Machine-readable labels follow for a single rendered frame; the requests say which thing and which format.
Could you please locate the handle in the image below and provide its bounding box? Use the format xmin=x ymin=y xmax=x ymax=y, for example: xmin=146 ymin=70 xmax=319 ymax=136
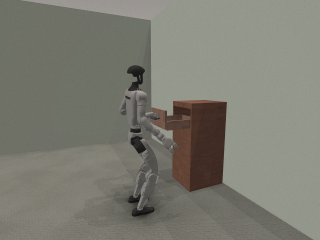
xmin=150 ymin=116 xmax=160 ymax=120

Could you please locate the robot left upper arm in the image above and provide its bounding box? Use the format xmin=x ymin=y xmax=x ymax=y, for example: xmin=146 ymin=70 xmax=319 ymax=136
xmin=119 ymin=89 xmax=128 ymax=115

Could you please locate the right robot forearm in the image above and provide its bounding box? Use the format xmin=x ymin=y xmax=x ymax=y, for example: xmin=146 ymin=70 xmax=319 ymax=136
xmin=140 ymin=117 xmax=166 ymax=142

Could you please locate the robot right thigh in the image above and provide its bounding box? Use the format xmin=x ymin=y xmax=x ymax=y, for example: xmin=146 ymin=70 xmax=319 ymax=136
xmin=133 ymin=137 xmax=158 ymax=180

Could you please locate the robot right upper arm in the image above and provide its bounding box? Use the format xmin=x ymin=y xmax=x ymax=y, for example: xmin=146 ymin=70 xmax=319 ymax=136
xmin=135 ymin=91 xmax=148 ymax=125

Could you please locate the left robot hand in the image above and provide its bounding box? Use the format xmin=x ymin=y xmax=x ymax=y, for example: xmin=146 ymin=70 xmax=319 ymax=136
xmin=145 ymin=112 xmax=159 ymax=120

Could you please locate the right robot hand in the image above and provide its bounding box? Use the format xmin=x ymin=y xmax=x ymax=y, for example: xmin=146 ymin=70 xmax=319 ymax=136
xmin=162 ymin=137 xmax=179 ymax=155

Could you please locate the left robot foot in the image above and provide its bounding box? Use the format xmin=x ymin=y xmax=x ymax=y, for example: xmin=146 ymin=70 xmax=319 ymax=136
xmin=128 ymin=194 xmax=149 ymax=203

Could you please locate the cabinet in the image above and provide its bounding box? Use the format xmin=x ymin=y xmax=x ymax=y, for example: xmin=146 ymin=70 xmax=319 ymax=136
xmin=172 ymin=100 xmax=227 ymax=192

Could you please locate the drawer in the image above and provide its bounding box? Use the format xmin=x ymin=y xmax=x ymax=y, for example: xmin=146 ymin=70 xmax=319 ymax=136
xmin=151 ymin=107 xmax=191 ymax=131

